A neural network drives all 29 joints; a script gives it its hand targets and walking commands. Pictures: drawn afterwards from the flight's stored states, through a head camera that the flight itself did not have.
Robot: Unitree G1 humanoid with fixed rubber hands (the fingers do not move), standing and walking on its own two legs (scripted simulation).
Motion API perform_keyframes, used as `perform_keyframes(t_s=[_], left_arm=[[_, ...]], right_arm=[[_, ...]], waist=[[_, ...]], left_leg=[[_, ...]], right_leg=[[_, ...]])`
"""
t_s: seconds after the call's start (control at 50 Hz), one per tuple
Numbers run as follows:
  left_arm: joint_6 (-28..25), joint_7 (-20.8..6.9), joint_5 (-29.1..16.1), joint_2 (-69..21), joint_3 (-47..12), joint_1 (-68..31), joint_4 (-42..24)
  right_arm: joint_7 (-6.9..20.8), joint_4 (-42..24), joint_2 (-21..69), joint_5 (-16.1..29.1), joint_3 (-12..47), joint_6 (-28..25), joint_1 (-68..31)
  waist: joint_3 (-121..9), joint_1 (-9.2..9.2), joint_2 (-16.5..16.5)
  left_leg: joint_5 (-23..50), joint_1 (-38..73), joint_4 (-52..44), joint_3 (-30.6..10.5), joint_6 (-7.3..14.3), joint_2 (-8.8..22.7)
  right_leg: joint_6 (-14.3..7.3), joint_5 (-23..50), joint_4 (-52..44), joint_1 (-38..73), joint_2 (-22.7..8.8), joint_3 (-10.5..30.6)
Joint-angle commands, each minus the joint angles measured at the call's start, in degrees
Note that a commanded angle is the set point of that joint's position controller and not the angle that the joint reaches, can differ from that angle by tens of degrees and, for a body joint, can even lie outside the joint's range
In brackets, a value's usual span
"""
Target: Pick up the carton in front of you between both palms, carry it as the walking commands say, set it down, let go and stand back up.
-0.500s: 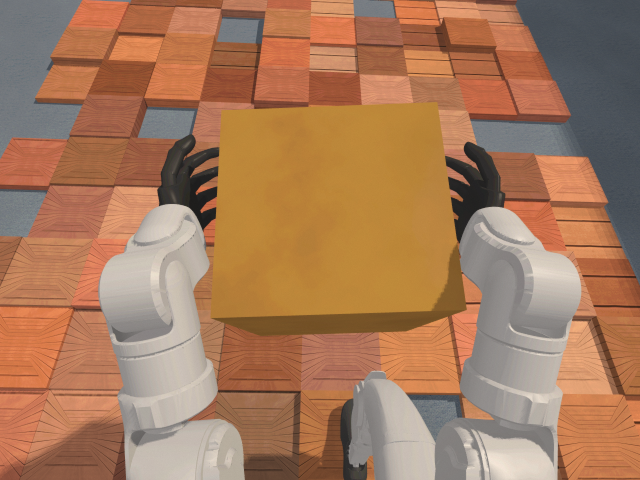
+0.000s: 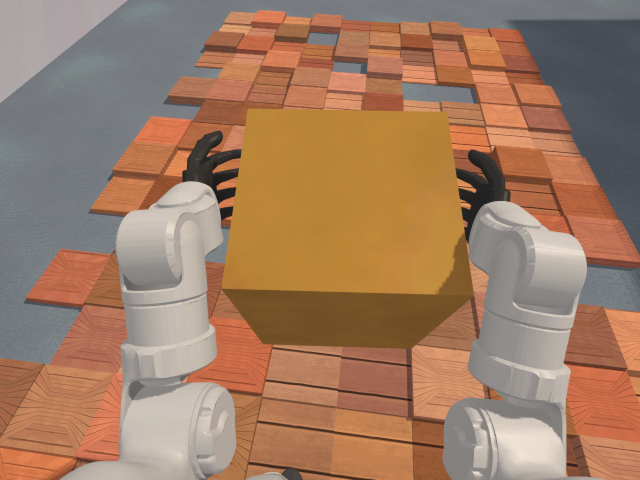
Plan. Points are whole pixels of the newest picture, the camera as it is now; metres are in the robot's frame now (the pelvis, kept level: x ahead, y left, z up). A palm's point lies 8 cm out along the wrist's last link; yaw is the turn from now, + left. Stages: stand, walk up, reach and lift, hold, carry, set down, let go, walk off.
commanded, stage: carry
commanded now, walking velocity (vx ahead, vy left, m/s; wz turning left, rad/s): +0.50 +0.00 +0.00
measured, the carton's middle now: (341, 245) +0.36 +0.01 +0.11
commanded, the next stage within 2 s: none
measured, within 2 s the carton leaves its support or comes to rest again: neither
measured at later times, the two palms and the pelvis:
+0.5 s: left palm (248, 127) +0.64 +0.18 +0.08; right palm (417, 126) +0.67 -0.12 +0.08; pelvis +0.32 +0.00 -0.03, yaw +8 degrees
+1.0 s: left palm (195, 61) +0.86 +0.33 +0.09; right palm (326, 45) +0.99 +0.06 +0.08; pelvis +0.63 +0.06 -0.04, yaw +23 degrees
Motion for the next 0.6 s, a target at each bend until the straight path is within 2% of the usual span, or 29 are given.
perform_keyframes(t_s=[0.0, 0.02, 0.04, 0.06, 0.08, 0.1, 0.14, 0.18, 0.22, 0.28, 0.36, 0.4, 0.44, 0.46, 0.48, 0.5, 0.52, 0.54, 0.56, 0.58], left_arm=[[3.09, -6.34, -14.76, -42.92, -33.15, -30.15, 1.85], [3.61, -5.93, -14.15, -44.15, -32.19, -30.53, 3.29], [3.61, -5.59, -13.95, -43.64, -31.41, -32.37, 2.73], [3.54, -5.43, -13.85, -45.77, -31.33, -34.25, 2.22], [3.22, -5.40, -13.34, -47.83, -31.09, -34.03, 2.58], [2.68, -5.55, -12.52, -49.85, -31.08, -33.32, 3.40], [0.95, -6.16, -11.19, -53.78, -32.03, -31.45, 4.53], [-1.05, -6.52, -10.43, -56.28, -33.54, -29.65, 4.36], [-3.00, -6.62, -9.54, -57.45, -34.99, -27.42, 3.71], [-5.34, -6.67, -9.12, -57.19, -37.22, -24.19, 1.48], [-7.29, -7.00, -9.94, -54.82, -40.21, -22.42, -3.13], [-7.54, -7.27, -10.49, -53.11, -40.98, -20.67, -4.56], [-7.52, -7.58, -10.59, -50.68, -40.81, -18.11, -4.08], [-7.58, -7.71, -10.37, -49.36, -40.29, -15.46, -3.08], [-7.65, -7.93, -9.70, -48.14, -39.65, -13.99, -2.69], [-7.64, -7.90, -8.88, -45.53, -38.49, -12.41, -0.98], [-7.74, -7.58, -8.89, -45.03, -37.96, -10.37, 0.54], [-8.23, -7.63, -9.45, -46.56, -38.06, -9.29, -0.43], [-8.79, -7.93, -10.00, -48.53, -38.12, -10.53, -1.04], [-9.49, -8.27, -11.06, -50.73, -39.13, -13.14, -3.05]], right_arm=[[4.34, 3.26, 38.29, 16.16, 33.54, 0.38, -34.77], [4.18, 3.86, 37.68, 16.68, 33.23, 0.34, -38.26], [4.36, 4.48, 40.63, 18.00, 33.62, 0.23, -38.36], [4.85, 3.45, 43.44, 19.36, 34.04, -0.17, -40.41], [5.49, 3.17, 46.82, 20.58, 34.67, -0.55, -42.15], [6.15, 3.23, 49.81, 21.49, 35.63, -1.20, -43.64], [7.32, 3.85, 54.76, 22.26, 37.38, -2.93, -43.97], [8.14, 3.67, 57.39, 22.58, 38.67, -4.58, -42.95], [8.73, 3.36, 58.54, 22.58, 40.08, -6.12, -41.20], [9.07, 2.67, 58.23, 22.07, 42.00, -8.19, -36.85], [8.73, 0.60, 56.17, 21.60, 44.76, -10.22, -31.94], [8.30, 0.21, 54.75, 21.11, 45.78, -10.79, -29.17], [7.87, 0.61, 52.98, 20.09, 46.19, -11.07, -26.46], [7.65, 1.05, 52.20, 19.50, 46.26, -11.04, -25.43], [7.47, 1.53, 51.12, 18.51, 45.80, -11.05, -24.22], [7.37, 2.60, 51.42, 18.03, 45.55, -10.65, -23.06], [7.15, 3.52, 50.83, 18.25, 45.05, -10.21, -21.31], [7.00, 1.96, 51.76, 18.62, 45.73, -10.40, -22.37], [7.05, 1.42, 53.25, 18.85, 45.81, -10.73, -24.42], [7.19, 0.52, 54.78, 19.21, 46.05, -11.35, -25.87]], waist=[[-24.59, -5.29, 2.26], [-28.09, -5.40, 15.16], [-25.85, -6.70, 14.38], [-23.03, -6.78, 9.51], [-21.92, -6.29, 3.50], [-21.26, -5.76, 2.46], [-22.57, -5.56, 3.55], [-22.60, -5.71, 4.95], [-23.25, -6.06, 4.32], [-23.08, -7.51, 5.38], [-20.29, -8.93, 4.62], [-18.56, -9.23, 4.35], [-18.35, -7.74, 5.12], [-20.99, -4.49, 4.06], [-23.87, -2.12, -0.92], [-29.52, -3.84, -13.00], [-35.54, -2.18, -18.92], [-33.45, -1.99, -15.88], [-28.11, -1.92, -10.16], [-24.90, -1.57, -7.12]], left_leg=[[2.63, 32.95, 1.19, -11.60, 1.18, 9.76], [4.28, 46.27, 0.12, -32.62, 9.87, 20.48], [-2.36, 45.58, -4.05, -36.78, 12.29, 20.03], [-0.09, 41.93, -4.51, -33.26, 11.92, 18.50], [3.58, 38.23, -4.91, -29.23, 10.77, 17.30], [8.07, 35.82, -5.19, -25.61, 9.93, 16.55], [10.56, 34.42, -7.15, -20.77, 8.33, 15.05], [13.81, 36.05, -7.49, -17.77, 8.71, 12.85], [20.58, 39.33, -5.60, -16.17, 9.08, 11.64], [25.97, 44.67, -2.46, -14.79, 8.72, 9.77], [22.23, 43.26, 0.55, -13.87, 8.18, 6.36], [17.56, 39.72, 2.34, -13.24, 7.10, 5.36], [17.00, 33.60, 7.35, -11.46, 4.83, 3.78], [17.90, 28.52, 15.65, -9.22, 3.21, 2.09], [5.60, 17.18, 28.55, -8.01, 1.46, -0.18], [-31.45, -1.15, 40.52, -7.46, -0.42, -3.66], [-33.53, -9.69, 50.52, -8.25, -1.64, -5.60], [-29.19, -12.78, 52.60, -9.22, -1.52, -2.42], [-25.15, -13.42, 50.61, -8.57, -1.81, -0.34], [-21.61, -13.48, 49.45, -8.15, -2.06, 1.40]], right_leg=[[-0.79, 19.74, 21.72, -9.71, -5.14, -0.82], [0.46, -2.06, 34.85, -27.20, 1.68, 1.63], [-0.27, -4.71, 40.32, -35.22, 1.74, 5.06], [-1.28, -2.22, 40.33, -36.86, -0.30, 6.26], [-1.32, 0.78, 38.34, -35.42, -2.14, 6.51], [-1.25, 3.44, 35.48, -34.38, -3.66, 6.50], [-0.23, 6.10, 29.96, -31.48, -4.61, 5.62], [1.15, 8.46, 23.42, -31.86, -3.81, 3.76], [1.77, 12.59, 19.73, -33.83, -3.33, 2.75], [2.00, 20.13, 15.04, -38.77, -3.42, 2.81], [1.96, 28.11, 3.44, -36.54, -2.11, 2.52], [1.34, 34.30, -4.06, -30.44, -1.95, 2.16], [0.55, 38.21, -8.59, -17.84, -1.82, 0.69], [0.36, 40.89, -10.28, -5.75, -2.00, -1.00], [1.07, 42.92, -7.12, 8.46, -5.86, 0.92], [-2.65, 60.13, 3.36, 27.06, -22.44, 16.75], [-8.66, 45.48, 0.80, 34.57, -27.49, 29.85], [-9.59, 28.27, -4.06, 29.07, -26.53, 31.39], [-8.32, 22.91, -7.52, 22.35, -25.08, 28.10], [-8.07, 27.97, -8.79, 17.53, -24.16, 23.53]])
